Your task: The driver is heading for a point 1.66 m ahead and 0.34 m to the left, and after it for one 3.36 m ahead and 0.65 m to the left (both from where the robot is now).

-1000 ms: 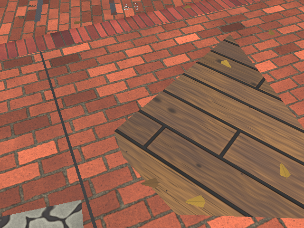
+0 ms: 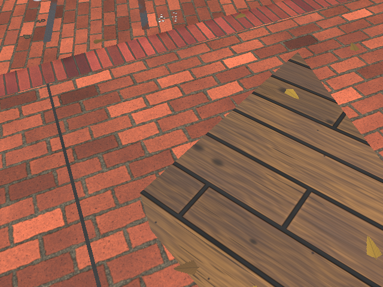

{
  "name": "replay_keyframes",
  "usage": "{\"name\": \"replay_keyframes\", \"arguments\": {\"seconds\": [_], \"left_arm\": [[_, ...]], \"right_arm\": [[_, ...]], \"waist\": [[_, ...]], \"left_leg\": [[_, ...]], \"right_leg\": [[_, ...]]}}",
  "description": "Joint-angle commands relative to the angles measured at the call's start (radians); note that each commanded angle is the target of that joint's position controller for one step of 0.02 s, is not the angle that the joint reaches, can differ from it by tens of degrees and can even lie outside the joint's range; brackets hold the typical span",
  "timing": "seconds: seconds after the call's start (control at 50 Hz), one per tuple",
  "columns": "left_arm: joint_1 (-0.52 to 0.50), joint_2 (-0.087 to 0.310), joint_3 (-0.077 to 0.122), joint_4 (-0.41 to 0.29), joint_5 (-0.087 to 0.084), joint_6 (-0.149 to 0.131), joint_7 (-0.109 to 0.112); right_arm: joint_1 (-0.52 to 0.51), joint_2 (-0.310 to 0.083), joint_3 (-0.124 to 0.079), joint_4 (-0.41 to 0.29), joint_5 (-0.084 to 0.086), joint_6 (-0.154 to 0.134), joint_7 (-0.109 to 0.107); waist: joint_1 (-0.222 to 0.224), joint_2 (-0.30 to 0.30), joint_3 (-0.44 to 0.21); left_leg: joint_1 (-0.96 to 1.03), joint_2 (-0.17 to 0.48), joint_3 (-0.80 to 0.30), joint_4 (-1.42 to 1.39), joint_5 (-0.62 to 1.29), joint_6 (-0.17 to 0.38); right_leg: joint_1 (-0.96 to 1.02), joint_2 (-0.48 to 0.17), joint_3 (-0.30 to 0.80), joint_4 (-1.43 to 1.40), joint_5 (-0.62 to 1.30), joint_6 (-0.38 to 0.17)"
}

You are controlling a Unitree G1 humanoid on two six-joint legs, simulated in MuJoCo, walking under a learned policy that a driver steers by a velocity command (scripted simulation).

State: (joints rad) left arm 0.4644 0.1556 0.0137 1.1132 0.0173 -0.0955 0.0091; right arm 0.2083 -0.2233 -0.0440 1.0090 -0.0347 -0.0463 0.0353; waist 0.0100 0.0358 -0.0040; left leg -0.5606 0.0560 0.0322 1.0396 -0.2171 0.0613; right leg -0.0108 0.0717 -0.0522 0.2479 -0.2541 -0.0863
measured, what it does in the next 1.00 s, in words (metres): walks ahead, turning left: left foot, then right foot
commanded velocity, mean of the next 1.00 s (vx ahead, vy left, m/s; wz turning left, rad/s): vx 0.49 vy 0.00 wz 0.32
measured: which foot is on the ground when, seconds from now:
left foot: up 0.00-0.24, down 0.26-0.80, up 0.82-1.00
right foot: down 0.00-0.26, up 0.28-0.78, down 0.80-1.00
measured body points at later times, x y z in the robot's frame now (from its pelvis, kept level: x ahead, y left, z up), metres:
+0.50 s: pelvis +0.28 +0.04 -0.01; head +0.30 +0.05 +0.44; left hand +0.37 +0.31 -0.13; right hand +0.33 -0.22 -0.14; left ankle +0.26 +0.07 -0.75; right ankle +0.39 -0.12 -0.67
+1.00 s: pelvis +0.58 +0.06 +0.00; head +0.60 +0.06 +0.45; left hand +0.53 +0.33 -0.13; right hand +0.72 -0.16 -0.14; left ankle +0.50 +0.17 -0.66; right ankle +0.62 +0.00 -0.75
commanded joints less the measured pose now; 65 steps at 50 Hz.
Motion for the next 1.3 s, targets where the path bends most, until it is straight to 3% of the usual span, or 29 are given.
{"name": "replay_keyframes", "arguments": {"seconds": [0.02,0.1,0.14,0.2,0.22,0.24,0.26,0.28,0.3,0.34,0.38,0.42,0.46,0.54,0.68,0.74,0.78,0.8,0.82,0.84,0.86,0.88,0.9,0.94,1.0,1.12,1.2,1.26,1.3], "left_arm": [[0.087,0.106,0.011,-0.009,0.002,-0.015,0.008],[0.082,0.097,0.002,-0.011,0.005,-0.018,0.018],[0.089,0.111,0.003,-0.006,0.005,-0.021,0.024],[0.057,0.156,0.016,-0.015,0.005,-0.023,0.039],[0.038,0.176,0.023,-0.024,0.008,-0.016,0.042],[0.014,0.192,0.029,-0.035,0.004,-0.010,0.039],[-0.002,0.174,0.025,-0.068,0.003,-0.010,0.029],[0.055,0.090,0.023,-0.110,-0.014,-0.016,0.008],[-0.038,0.155,0.031,-0.150,0.003,-0.025,0.000],[-0.150,0.164,0.036,-0.195,0.000,-0.042,-0.006],[-0.148,0.135,0.035,-0.209,0.025,-0.008,-0.005],[-0.147,0.112,0.033,-0.225,0.034,0.026,-0.008],[-0.219,0.117,0.033,-0.262,0.036,0.042,-0.012],[-0.419,0.133,0.034,-0.348,0.029,0.051,-0.022],[-0.608,0.120,0.010,-0.427,0.015,0.038,-0.040],[-0.515,0.155,0.021,-0.417,0.010,0.022,-0.033],[-0.266,0.206,0.045,-0.343,0.006,0.007,-0.012],[-0.109,0.255,0.060,-0.316,0.027,-0.001,0.003],[-0.011,0.361,0.092,-0.300,0.048,0.007,0.004],[-0.049,0.288,0.086,-0.288,0.018,0.025,-0.011],[-0.157,0.222,0.069,-0.304,0.004,0.026,-0.015],[-0.220,0.172,0.057,-0.309,0.007,0.020,-0.019],[-0.223,0.153,0.050,-0.297,0.011,0.014,-0.018],[-0.192,0.135,0.042,-0.261,0.004,0.000,-0.016],[-0.129,0.159,0.049,-0.224,-0.007,-0.018,-0.020],[-0.028,0.167,0.047,-0.182,-0.011,-0.013,-0.020],[0.036,0.184,0.049,-0.156,-0.004,-0.009,-0.013],[0.037,0.197,0.051,-0.142,0.003,-0.001,-0.003],[0.014,0.210,0.054,-0.139,0.003,0.005,0.001]], "right_arm": [[-0.082,-0.021,0.000,-0.067,0.007,0.006,0.002],[-0.232,0.010,0.020,-0.130,0.016,0.006,0.003],[-0.251,0.000,0.021,-0.146,0.016,0.006,0.000],[-0.094,-0.054,-0.001,-0.111,0.014,-0.005,-0.012],[0.033,-0.077,-0.015,-0.071,0.014,-0.010,-0.016],[0.158,-0.098,-0.031,-0.032,0.006,-0.015,-0.020],[0.269,-0.169,-0.057,-0.017,-0.009,-0.012,-0.029],[0.235,-0.238,-0.078,-0.037,0.000,0.006,-0.029],[0.166,-0.229,-0.078,-0.045,0.028,0.012,-0.020],[0.068,-0.122,-0.053,-0.059,0.023,0.005,-0.025],[0.048,-0.086,-0.037,-0.062,0.022,-0.013,-0.035],[0.086,-0.107,-0.039,-0.057,0.028,-0.032,-0.038],[0.124,-0.138,-0.045,-0.057,0.033,-0.036,-0.039],[0.225,-0.133,-0.045,-0.060,0.035,-0.024,-0.038],[0.344,-0.117,-0.032,-0.046,0.018,-0.023,-0.057],[0.291,-0.151,-0.035,-0.058,0.013,-0.032,-0.065],[0.253,-0.172,-0.037,-0.062,0.014,-0.042,-0.056],[0.247,-0.140,-0.029,-0.084,0.022,-0.049,-0.048],[0.402,-0.032,-0.009,-0.085,0.068,-0.044,-0.043],[0.384,-0.127,-0.025,-0.070,0.038,-0.038,-0.050],[0.271,-0.136,-0.030,-0.094,0.018,-0.034,-0.048],[0.201,-0.117,-0.025,-0.114,0.013,-0.037,-0.041],[0.173,-0.105,-0.025,-0.123,0.008,-0.032,-0.033],[0.191,-0.077,-0.020,-0.122,-0.005,-0.012,-0.019],[0.146,-0.057,-0.015,-0.139,-0.011,0.001,-0.006],[-0.133,-0.031,0.008,-0.230,0.000,-0.001,0.004],[-0.238,-0.039,0.014,-0.262,0.008,-0.005,-0.001],[-0.246,-0.059,0.007,-0.273,0.007,-0.012,-0.007],[-0.109,-0.081,-0.008,-0.229,0.002,-0.023,-0.019]], "waist": [[0.001,-0.107,0.120],[0.019,-0.119,0.157],[0.015,-0.125,0.148],[-0.067,-0.142,0.039],[-0.116,-0.154,-0.029],[-0.177,-0.145,-0.085],[-0.218,-0.065,-0.155],[-0.124,0.200,-0.233],[-0.116,0.032,-0.194],[-0.048,-0.105,0.022],[0.015,-0.114,0.047],[0.029,-0.077,0.040],[0.017,-0.045,0.054],[-0.056,0.005,0.064],[-0.134,0.042,0.066],[-0.063,0.060,0.038],[0.055,0.042,-0.080],[0.117,-0.003,-0.189],[0.078,-0.256,-0.356],[0.063,-0.158,-0.313],[0.031,-0.082,-0.114],[0.016,-0.037,-0.028],[-0.001,-0.054,0.017],[-0.036,-0.102,0.023],[-0.045,-0.109,0.031],[0.012,-0.108,0.078],[0.043,-0.112,0.081],[0.026,-0.115,0.081],[-0.039,-0.111,0.011]], "left_leg": [[-0.196,-0.008,0.029,-0.039,0.059,-0.015],[-0.096,-0.052,0.083,-0.298,0.148,0.004],[-0.016,-0.074,0.118,-0.385,0.155,0.036],[0.172,-0.150,0.150,-0.418,0.091,0.102],[0.282,-0.167,0.137,-0.442,0.071,0.127],[0.439,-0.160,0.108,-0.523,0.093,0.156],[0.629,0.010,-0.125,-0.554,-0.040,0.216],[0.873,0.286,-0.732,-0.682,-0.015,0.403],[0.833,0.268,-0.772,-0.770,-0.114,0.408],[0.553,0.221,-0.551,-0.830,0.010,0.322],[0.389,0.130,-0.411,-0.835,0.203,0.268],[0.343,0.090,-0.343,-0.834,0.307,0.257],[0.327,0.058,-0.311,-0.847,0.323,0.239],[0.408,0.026,-0.313,-0.831,0.402,0.158],[0.629,0.053,-0.303,-0.782,0.582,0.123],[0.643,0.080,-0.292,-0.694,0.792,0.101],[0.611,0.045,-0.251,-0.440,0.901,0.075],[0.450,0.010,-0.235,-0.218,0.647,0.067],[0.132,-0.157,-0.129,0.179,-0.022,0.012],[0.006,-0.155,-0.144,0.280,-0.284,0.024],[-0.039,-0.102,-0.153,0.277,-0.187,0.026],[-0.032,-0.069,-0.149,0.222,-0.125,0.026],[-0.016,-0.044,-0.139,0.180,-0.107,0.025],[0.045,-0.023,-0.117,0.115,-0.092,0.010],[-0.007,0.001,-0.073,0.054,-0.042,-0.010],[-0.052,0.023,0.011,-0.269,0.167,-0.044],[-0.018,-0.004,0.033,-0.410,0.189,-0.028],[0.025,-0.025,0.033,-0.475,0.103,0.009],[0.216,-0.079,0.052,-0.549,0.056,0.043]], "right_leg": [[0.042,-0.248,0.129,-0.109,0.458,-0.067],[-0.004,-0.231,0.018,-0.125,0.578,-0.039],[0.026,-0.252,-0.018,-0.096,0.731,-0.030],[0.108,-0.277,-0.069,0.160,1.134,-0.005],[0.112,-0.287,-0.071,0.324,1.154,-0.005],[0.045,-0.274,-0.090,0.529,1.025,-0.002],[-0.149,-0.224,-0.107,0.838,0.669,0.002],[-0.562,0.022,-0.047,1.256,-0.233,0.055],[-0.698,-0.037,0.117,1.289,-0.172,0.026],[-0.684,-0.130,0.114,1.123,-0.037,0.023],[-0.562,-0.160,0.118,1.005,-0.042,0.055],[-0.534,-0.165,0.096,0.918,-0.049,0.084],[-0.570,-0.168,0.070,0.823,0.016,0.109],[-0.660,-0.154,0.046,0.627,0.195,0.135],[-0.662,-0.096,0.004,0.374,0.258,0.091],[-0.470,-0.055,0.008,0.272,0.176,0.035],[-0.174,-0.031,0.007,0.186,0.184,-0.014],[0.077,-0.178,0.153,0.200,0.122,-0.057],[0.393,-0.481,0.616,0.195,0.131,-0.226],[0.317,-0.491,0.786,0.074,0.016,-0.239],[0.134,-0.442,0.638,0.036,-0.056,-0.210],[0.012,-0.394,0.521,-0.001,0.007,-0.182],[-0.059,-0.348,0.428,-0.024,0.100,-0.156],[-0.136,-0.292,0.319,-0.057,0.202,-0.125],[-0.136,-0.275,0.248,-0.095,0.289,-0.136],[-0.109,-0.222,0.134,-0.128,0.401,-0.106],[-0.013,-0.256,0.130,-0.095,0.467,-0.100],[0.068,-0.295,0.135,-0.028,0.580,-0.090],[0.080,-0.279,0.106,0.146,0.795,-0.065]]}}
